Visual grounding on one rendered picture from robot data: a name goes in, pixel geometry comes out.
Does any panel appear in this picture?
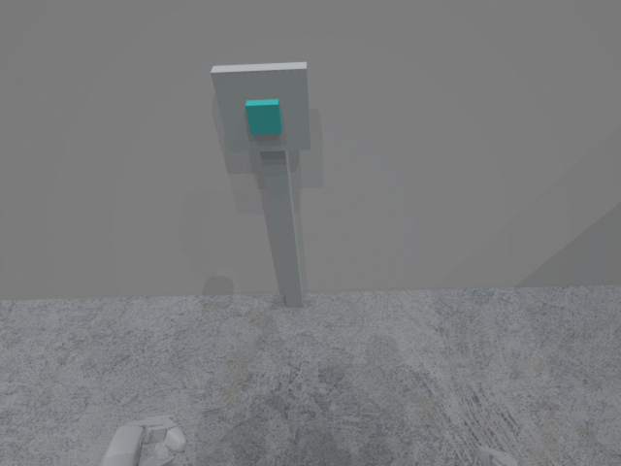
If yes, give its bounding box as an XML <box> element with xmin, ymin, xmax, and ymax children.
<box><xmin>211</xmin><ymin>62</ymin><xmax>311</xmax><ymax>308</ymax></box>

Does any robot left hand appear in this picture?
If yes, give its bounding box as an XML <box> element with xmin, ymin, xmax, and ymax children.
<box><xmin>100</xmin><ymin>415</ymin><xmax>186</xmax><ymax>466</ymax></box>

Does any button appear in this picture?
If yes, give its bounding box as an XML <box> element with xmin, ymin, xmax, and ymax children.
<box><xmin>245</xmin><ymin>99</ymin><xmax>282</xmax><ymax>134</ymax></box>

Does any robot right hand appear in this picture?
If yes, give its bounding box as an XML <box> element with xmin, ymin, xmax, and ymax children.
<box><xmin>476</xmin><ymin>446</ymin><xmax>517</xmax><ymax>466</ymax></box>

